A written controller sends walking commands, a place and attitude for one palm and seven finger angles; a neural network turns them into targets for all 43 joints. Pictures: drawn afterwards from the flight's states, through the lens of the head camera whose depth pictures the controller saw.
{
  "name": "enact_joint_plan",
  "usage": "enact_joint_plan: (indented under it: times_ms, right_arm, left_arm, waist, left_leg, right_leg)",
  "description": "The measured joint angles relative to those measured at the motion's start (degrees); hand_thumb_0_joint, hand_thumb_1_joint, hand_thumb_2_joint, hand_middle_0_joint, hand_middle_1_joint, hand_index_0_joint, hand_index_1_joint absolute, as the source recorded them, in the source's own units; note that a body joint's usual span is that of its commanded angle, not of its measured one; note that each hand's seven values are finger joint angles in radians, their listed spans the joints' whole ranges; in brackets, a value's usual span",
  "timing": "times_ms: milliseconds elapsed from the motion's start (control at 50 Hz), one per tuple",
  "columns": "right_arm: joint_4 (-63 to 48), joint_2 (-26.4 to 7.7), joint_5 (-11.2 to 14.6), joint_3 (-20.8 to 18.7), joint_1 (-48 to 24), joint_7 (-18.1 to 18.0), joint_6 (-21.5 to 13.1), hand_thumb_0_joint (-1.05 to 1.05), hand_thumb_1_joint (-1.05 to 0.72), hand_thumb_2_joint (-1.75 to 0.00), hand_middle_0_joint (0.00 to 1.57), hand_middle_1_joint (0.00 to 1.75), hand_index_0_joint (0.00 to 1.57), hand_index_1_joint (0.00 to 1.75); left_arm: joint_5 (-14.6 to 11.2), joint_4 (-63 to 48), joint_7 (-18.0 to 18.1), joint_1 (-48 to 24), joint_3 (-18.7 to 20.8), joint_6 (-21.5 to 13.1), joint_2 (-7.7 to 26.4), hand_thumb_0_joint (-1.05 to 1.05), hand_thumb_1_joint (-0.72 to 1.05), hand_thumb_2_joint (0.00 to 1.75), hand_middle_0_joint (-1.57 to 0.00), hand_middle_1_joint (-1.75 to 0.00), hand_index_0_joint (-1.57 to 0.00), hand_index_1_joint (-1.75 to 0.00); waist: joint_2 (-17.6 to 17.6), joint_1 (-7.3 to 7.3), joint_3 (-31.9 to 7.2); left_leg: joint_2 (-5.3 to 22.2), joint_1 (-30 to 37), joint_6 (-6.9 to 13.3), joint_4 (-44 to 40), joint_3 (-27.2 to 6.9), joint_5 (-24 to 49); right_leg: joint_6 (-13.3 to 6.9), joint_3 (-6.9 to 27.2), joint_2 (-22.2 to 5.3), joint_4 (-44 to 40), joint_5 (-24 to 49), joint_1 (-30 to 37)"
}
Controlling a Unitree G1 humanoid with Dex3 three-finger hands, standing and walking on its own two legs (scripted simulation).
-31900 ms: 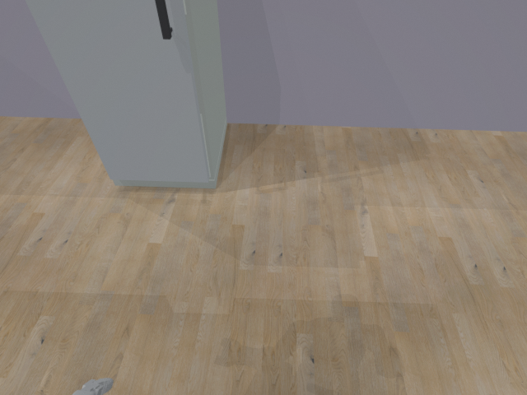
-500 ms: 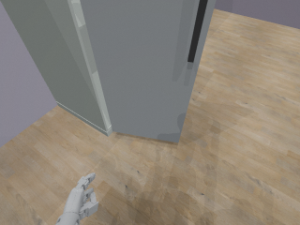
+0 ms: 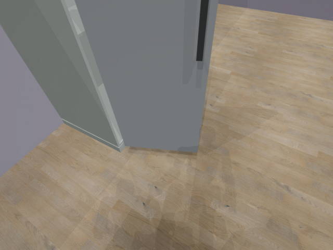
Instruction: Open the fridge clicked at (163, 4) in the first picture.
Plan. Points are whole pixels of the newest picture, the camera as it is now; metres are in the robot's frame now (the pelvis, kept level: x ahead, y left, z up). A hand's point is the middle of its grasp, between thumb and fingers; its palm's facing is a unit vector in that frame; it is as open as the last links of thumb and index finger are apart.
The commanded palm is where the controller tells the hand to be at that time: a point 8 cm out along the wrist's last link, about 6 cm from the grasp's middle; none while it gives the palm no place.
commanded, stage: let the arm hang, fingers relaxed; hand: right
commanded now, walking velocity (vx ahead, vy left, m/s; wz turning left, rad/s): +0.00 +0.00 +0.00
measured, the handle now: out of the picture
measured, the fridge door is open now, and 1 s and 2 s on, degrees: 68 68 68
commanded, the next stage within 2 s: look to check the result in 0.74 s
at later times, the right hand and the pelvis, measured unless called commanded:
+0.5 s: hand out of the picture +0.02 -0.22 -0.17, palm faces -0.04 +0.97 -0.23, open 7.4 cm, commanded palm none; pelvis +0.00 -0.02 +0.01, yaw +2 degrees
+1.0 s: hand out of the picture +0.04 -0.23 -0.16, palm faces -0.04 +0.97 -0.24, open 7.4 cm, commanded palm none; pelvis +0.01 -0.03 +0.01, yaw +2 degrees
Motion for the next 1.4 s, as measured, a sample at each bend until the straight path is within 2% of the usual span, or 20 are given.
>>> enact_joint_plan:
  times_ms: [120,280,740,980,1400]
  right_arm:
    - [7.75,-0.96,-0.18,-0.14,1.77,0.4,-0.38,-0.01,-0.95,-0.9,0.21,0.3,0.2,0.3]
    - [12.9,-1.16,-0.23,-0.46,1.97,0.19,-1.05,0.0,-0.92,-0.9,0.21,0.3,0.2,0.3]
    - [14.15,1.21,-0.35,-0.12,-4.06,0.25,-2.44,0.0,-0.9,-0.9,0.21,0.3,0.2,0.3]
    - [15.28,-0.97,-0.34,-0.59,-3.82,0.32,-2.52,0.0,-0.9,-0.9,0.21,0.3,0.2,0.3]
    - [15.11,-4.65,-0.17,-0.47,-7.7,0.96,-3.07,0.0,-0.9,-0.9,0.21,0.3,0.2,0.3]
  left_arm:
    - [-0.21,4.52,0.55,1.89,0.77,0.77,-1.35,0.01,0.91,0.9,-0.2,-0.3,-0.2,-0.3]
    - [-0.48,7.85,0.68,2.27,1.31,-0.08,-1.85,0.01,0.91,0.9,-0.2,-0.3,-0.2,-0.3]
    - [-0.63,10.61,1.02,-1.42,1.53,-1.74,-1.56,0.01,0.91,0.9,-0.2,-0.3,-0.2,-0.3]
    - [-0.77,10.93,0.9,-3.18,1.56,-1.88,-0.5,0.01,0.91,0.9,-0.2,-0.3,-0.2,-0.3]
    - [-0.92,11.46,0.63,-7.09,1.59,-2.26,4.02,0.01,0.91,0.9,-0.2,-0.3,-0.2,-0.3]
  waist:
    - [-2.67,-0.44,0.26]
    - [-4.98,-0.46,-0.32]
    - [-2.14,-0.09,-0.66]
    - [-2.87,-0.47,0.22]
    - [-2.15,-0.42,-0.04]
  left_leg:
    - [-0.59,1.69,-0.15,-3.83,0.0,2.5]
    - [0.35,2.35,-1.03,-5.13,-1.45,3.52]
    - [1.7,4.22,-2.31,-7.77,-2.52,4.25]
    - [1.9,5.46,-2.39,-9.06,-2.39,4.22]
    - [1.45,8.0,-1.87,-11.97,-2.09,4.48]
  right_leg:
    - [-0.28,0.0,-0.4,-1.72,1.17,0.84]
    - [-1.25,-1.59,0.48,-4.32,2.35,2.57]
    - [-2.28,-2.81,1.92,-7.93,3.15,5.18]
    - [-2.26,-2.7,2.22,-9.14,3.14,6.33]
    - [-1.53,-2.39,1.97,-11.46,3.2,8.57]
